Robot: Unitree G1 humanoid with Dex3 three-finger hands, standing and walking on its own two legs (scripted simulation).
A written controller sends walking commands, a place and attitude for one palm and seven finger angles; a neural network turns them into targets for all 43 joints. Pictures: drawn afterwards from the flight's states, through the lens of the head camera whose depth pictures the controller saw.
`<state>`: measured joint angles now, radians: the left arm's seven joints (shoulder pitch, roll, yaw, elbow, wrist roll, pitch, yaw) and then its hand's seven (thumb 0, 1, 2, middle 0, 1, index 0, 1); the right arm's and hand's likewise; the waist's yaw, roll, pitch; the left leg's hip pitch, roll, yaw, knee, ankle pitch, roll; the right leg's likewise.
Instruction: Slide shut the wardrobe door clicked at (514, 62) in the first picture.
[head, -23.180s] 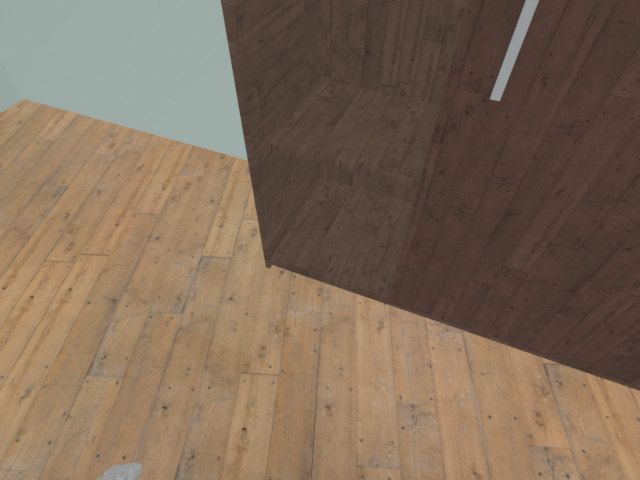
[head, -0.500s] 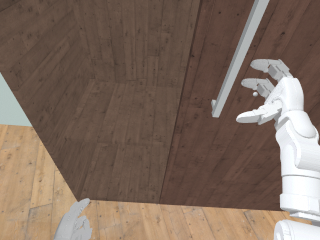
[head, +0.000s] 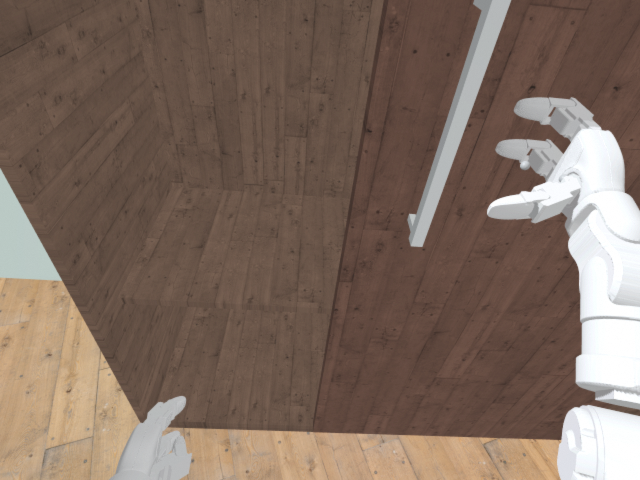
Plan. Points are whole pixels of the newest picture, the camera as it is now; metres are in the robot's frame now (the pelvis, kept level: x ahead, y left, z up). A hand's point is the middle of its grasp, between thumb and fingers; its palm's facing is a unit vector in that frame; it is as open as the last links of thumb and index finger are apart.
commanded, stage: move the hooked fingers beside the handle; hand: right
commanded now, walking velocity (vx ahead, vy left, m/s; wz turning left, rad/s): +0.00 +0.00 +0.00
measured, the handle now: (444, 139) +0.45 -0.12 +0.26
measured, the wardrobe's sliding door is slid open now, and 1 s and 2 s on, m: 0.48 0.48 0.48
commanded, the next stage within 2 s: feel for the door with the fingertips in 1.00 s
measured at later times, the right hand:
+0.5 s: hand (491, 217) +0.38 -0.18 +0.20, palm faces -0.02 +1.00 -0.05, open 14.0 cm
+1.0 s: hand (493, 188) +0.37 -0.16 +0.25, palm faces -0.01 +1.00 -0.03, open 14.0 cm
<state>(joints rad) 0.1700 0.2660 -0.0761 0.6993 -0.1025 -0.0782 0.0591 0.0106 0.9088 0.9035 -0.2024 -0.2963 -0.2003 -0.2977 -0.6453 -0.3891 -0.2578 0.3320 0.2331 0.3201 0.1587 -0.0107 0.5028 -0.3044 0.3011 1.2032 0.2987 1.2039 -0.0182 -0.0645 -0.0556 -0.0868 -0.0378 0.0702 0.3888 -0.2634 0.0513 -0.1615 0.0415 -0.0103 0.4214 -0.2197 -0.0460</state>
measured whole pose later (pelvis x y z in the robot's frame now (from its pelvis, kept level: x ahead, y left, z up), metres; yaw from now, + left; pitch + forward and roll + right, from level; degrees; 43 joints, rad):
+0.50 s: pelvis +0.00 +0.00 +0.00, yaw +0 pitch -1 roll +0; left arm 0.20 0.30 -0.06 0.67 -0.11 -0.06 0.06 0.01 0.91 0.90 -0.20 -0.30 -0.20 -0.30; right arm -0.56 -0.38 -0.22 0.39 0.25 0.39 0.21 -0.01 0.50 -0.31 0.29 1.20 0.29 1.20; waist 0.00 -0.09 -0.03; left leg -0.12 -0.04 0.07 0.39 -0.25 0.05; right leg -0.19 0.04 -0.01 0.42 -0.21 -0.05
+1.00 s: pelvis +0.00 +0.00 +0.00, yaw +0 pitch -2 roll +0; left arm 0.18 0.27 -0.07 0.70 -0.08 -0.12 0.06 0.01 0.91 0.90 -0.20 -0.30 -0.20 -0.30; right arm -0.53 -0.30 -0.23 0.20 0.24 0.20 0.14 -0.01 0.50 -0.30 0.30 1.20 0.30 1.20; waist -0.01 -0.05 -0.01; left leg -0.10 -0.04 0.06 0.40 -0.26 0.05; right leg -0.17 0.04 -0.02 0.41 -0.21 -0.05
